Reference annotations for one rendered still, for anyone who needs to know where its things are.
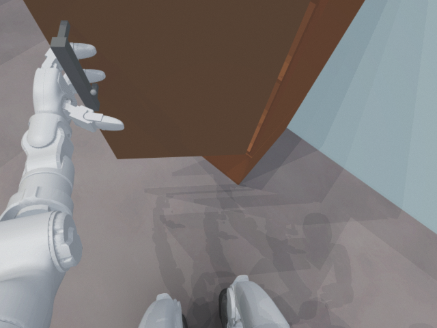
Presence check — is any handle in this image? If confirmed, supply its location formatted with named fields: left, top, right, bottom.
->
left=50, top=20, right=100, bottom=111

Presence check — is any robot shin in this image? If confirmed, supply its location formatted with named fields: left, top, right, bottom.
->
left=156, top=293, right=172, bottom=300
left=227, top=275, right=249, bottom=328

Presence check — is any left robot hand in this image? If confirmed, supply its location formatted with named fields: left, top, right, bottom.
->
left=33, top=42, right=124, bottom=133

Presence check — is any robot left upper arm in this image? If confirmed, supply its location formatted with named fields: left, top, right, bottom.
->
left=0, top=210, right=83, bottom=328

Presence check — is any robot left forearm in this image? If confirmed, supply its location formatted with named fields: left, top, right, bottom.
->
left=0, top=113, right=74, bottom=221

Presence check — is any cupboard door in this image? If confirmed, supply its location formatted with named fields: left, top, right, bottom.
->
left=23, top=0, right=310, bottom=159

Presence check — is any left robot shin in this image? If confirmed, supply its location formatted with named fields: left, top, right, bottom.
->
left=156, top=293, right=172, bottom=300

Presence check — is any right robot shin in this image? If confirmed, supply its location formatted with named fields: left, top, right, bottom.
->
left=227, top=275, right=249, bottom=328

